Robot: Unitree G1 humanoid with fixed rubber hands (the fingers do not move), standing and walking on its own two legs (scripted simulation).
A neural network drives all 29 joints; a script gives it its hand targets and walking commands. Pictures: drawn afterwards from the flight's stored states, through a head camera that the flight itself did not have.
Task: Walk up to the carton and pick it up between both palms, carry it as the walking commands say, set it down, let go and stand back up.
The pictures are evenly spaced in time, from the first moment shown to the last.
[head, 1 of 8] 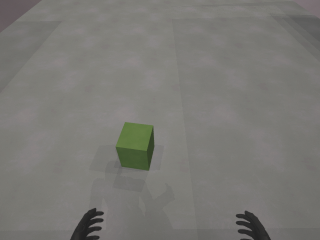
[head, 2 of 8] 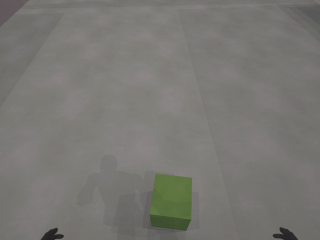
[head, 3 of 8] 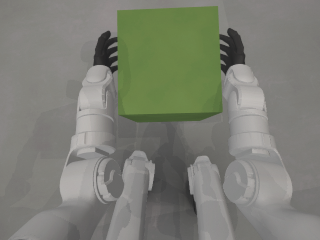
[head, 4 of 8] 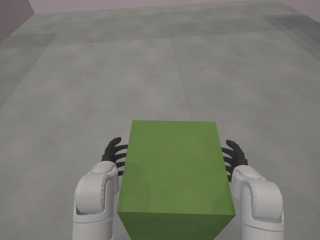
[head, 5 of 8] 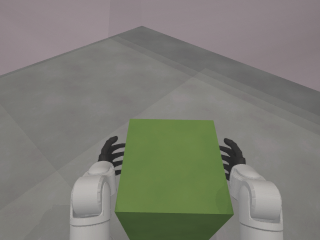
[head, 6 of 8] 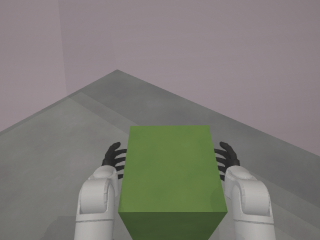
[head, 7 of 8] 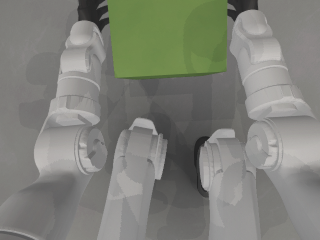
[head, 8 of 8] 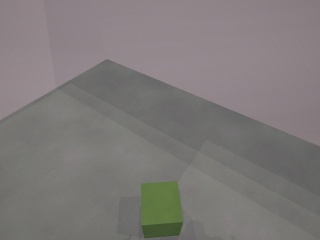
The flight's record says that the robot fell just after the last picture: no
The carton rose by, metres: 0.68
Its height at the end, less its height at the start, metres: +0.00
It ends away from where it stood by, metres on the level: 3.64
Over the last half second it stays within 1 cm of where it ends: yes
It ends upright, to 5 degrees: yes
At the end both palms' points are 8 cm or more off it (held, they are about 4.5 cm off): yes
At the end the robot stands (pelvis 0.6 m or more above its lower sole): yes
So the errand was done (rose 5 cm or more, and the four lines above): yes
